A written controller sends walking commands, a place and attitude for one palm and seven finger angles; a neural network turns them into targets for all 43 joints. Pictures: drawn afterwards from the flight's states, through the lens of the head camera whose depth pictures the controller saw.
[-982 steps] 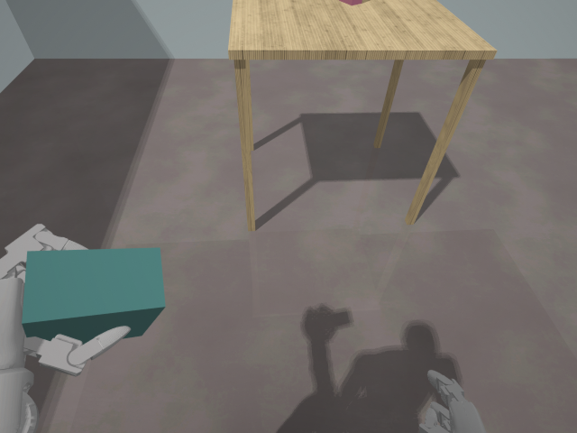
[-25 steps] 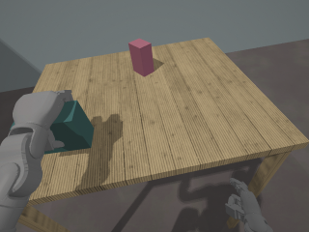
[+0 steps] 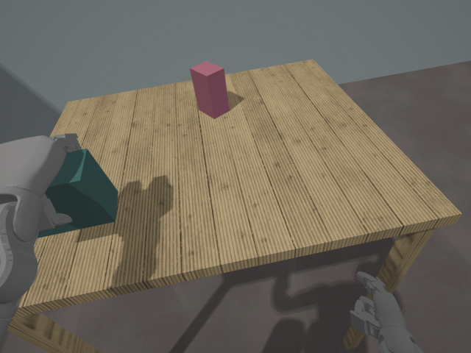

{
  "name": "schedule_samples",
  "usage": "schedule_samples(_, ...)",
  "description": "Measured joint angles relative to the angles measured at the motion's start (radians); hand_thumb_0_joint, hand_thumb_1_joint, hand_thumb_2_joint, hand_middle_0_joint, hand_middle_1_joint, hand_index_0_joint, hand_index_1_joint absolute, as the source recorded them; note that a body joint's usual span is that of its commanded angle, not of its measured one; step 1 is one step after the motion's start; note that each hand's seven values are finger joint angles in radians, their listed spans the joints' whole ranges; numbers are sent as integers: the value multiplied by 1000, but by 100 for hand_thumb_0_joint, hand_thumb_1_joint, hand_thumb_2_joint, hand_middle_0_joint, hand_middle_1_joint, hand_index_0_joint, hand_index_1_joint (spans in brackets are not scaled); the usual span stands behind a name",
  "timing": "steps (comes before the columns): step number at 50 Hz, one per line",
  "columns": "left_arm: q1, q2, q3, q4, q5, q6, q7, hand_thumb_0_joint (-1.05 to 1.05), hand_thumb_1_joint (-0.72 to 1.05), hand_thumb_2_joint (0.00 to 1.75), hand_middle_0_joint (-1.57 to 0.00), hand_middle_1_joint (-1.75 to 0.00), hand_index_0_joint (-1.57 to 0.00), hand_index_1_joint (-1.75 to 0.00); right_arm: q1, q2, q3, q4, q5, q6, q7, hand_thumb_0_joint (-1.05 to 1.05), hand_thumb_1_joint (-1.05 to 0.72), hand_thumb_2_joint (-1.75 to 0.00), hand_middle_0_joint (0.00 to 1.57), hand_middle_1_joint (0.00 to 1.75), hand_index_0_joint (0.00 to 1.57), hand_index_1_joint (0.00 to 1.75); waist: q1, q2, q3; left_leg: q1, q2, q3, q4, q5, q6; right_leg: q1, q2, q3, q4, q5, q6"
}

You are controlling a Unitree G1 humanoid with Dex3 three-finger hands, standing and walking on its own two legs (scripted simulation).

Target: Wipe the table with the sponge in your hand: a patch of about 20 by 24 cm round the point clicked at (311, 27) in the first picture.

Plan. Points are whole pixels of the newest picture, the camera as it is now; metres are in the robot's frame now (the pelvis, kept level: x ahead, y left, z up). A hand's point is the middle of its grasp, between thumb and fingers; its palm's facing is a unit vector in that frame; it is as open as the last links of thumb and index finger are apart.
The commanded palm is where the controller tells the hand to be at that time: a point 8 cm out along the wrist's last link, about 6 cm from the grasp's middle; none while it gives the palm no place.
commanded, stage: move the sponge above the wiping area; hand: left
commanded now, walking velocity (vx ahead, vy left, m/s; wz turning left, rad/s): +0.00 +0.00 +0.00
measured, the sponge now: (65, 202) +0.25 +0.32 +0.16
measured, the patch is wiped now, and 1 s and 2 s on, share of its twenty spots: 0.00 0.00 0.00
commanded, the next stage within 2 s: lower the sponge onto the table in 1.78 s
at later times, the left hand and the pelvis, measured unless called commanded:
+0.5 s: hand (46, 189) +0.25 +0.33 +0.20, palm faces +0.13 +0.01 -0.99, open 10.1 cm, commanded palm +0.20 +0.31 +0.26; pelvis -0.01 +0.01 +0.00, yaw +0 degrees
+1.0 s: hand (60, 197) +0.25 +0.31 +0.19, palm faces +0.07 -0.01 -1.00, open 10.1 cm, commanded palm +0.21 +0.31 +0.27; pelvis -0.01 +0.01 +0.00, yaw +0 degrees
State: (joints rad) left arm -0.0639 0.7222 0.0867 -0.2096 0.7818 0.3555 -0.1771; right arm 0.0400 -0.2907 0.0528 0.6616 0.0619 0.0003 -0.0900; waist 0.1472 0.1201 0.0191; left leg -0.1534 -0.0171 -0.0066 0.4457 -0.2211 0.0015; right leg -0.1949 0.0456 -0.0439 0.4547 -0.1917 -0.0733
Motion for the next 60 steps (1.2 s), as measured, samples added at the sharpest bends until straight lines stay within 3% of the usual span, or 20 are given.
schedule_samples(6, -17, -13, -22, 32, 21, 53, -48, 0, -50, 104, -74, -133, -75, -133, -9, -7, 2, -10, 8, 3, -6, 1, -91, -90, 20, 30, 20, 30, -10, 7, -7, -12, -7, -5, 2, 7, 3, -12, -7, -5, 9, 1, 3)
schedule_samples(10, 8, -17, -49, -1, 21, 2, -70, 0, -50, 104, -74, -133, -75, -133, -7, 0, 4, -11, 1, -3, -13, 1, -91, -90, 20, 30, 19, 30, -11, 4, -4, -8, -9, -2, 3, 8, 5, -11, -9, -2, 14, 0, 4)
schedule_samples(15, 11, -4, -40, -21, 4, -51, -23, 0, -50, 104, -74, -133, -75, -133, 3, 14, 5, -6, -4, -12, -10, 1, -91, -90, 20, 30, 19, 30, -5, -4, 2, 4, -5, 5, 1, 8, 3, -2, -5, 5, 10, 4, 2)
schedule_samples(20, -37, -10, -17, 18, 6, 13, 10, 0, -50, 104, -74, -133, -75, -133, 0, 13, 7, 5, 3, 0, -1, 1, -91, -90, 20, 30, 19, 30, -3, -2, -2, 0, -6, 7, -4, 15, 3, -5, -6, 7, 5, 11, 4)
schedule_samples(25, -48, -20, -27, 51, 26, 71, -33, 0, -50, 104, -74, -133, -75, -133, -5, 6, 11, -5, 10, 7, -4, 1, -91, -90, 20, 30, 20, 30, -13, 3, -9, -17, -12, 4, 0, 19, 8, -21, -12, 4, 10, 13, 9)
schedule_samples(30, -9, -21, -57, 14, 29, 18, -73, 0, -50, 104, -74, -133, -75, -133, -2, 5, 12, -17, 2, -8, -11, 1, -91, -90, 20, 30, 20, 30, -15, -3, -1, -15, -16, 6, 7, 16, 13, -21, -16, 6, 20, 9, 12)
schedule_samples(35, -4, -15, -58, -22, 12, -44, -23, 0, -50, 104, -74, -133, -75, -133, 2, 14, 7, -7, -5, -17, -14, 1, -91, -90, 20, 30, 20, 30, -2, -11, 6, 2, -15, 9, 1, 15, 13, -4, -14, 10, 12, 11, 12)
schedule_samples(40, -62, -25, -41, 18, 17, 23, 14, 0, -50, 104, -74, -133, -75, -133, -11, 17, 9, 11, 2, -1, -4, 1, -91, -90, 20, 30, 20, 30, 5, -9, 0, 3, -16, 10, -9, 22, 13, -3, -15, 11, 2, 18, 14)
schedule_samples(45, -67, -32, -41, 40, 32, 87, -25, 0, -50, 104, -74, -133, -75, -133, -16, 15, 17, -1, 12, 11, -5, 1, -91, -90, 20, 30, 20, 30, -7, -5, -9, -11, -20, 7, -11, 27, 17, -16, -20, 9, 2, 20, 18)
schedule_samples(50, -33, -42, -85, 3, 44, 59, -70, 0, -50, 104, -74, -133, -75, -133, -5, 12, 17, -13, 5, 1, -9, 1, -91, -90, 20, 30, 19, 30, -9, -5, -2, -8, -25, 7, -9, 24, 21, -16, -24, 9, 9, 14, 20)
schedule_samples(55, -9, -32, -88, -46, 28, -11, -31, 0, -50, 104, -74, -133, -75, -133, 2, 20, 14, -3, -6, -11, -8, 1, -91, -90, 20, 30, 19, 30, 1, -9, 4, 7, -21, 12, -14, 20, 19, -4, -20, 15, 6, 12, 18)
schedule_samples(60, -32, -16, -35, -25, 11, 37, 13, 0, -50, 104, -74, -133, -75, -133, -9, 22, 14, 8, -1, 6, 4, 1, -91, -90, 20, 30, 20, 30, 3, -6, -2, 8, -15, 15, -17, 20, 14, -1, -13, 18, -5, 18, 15)
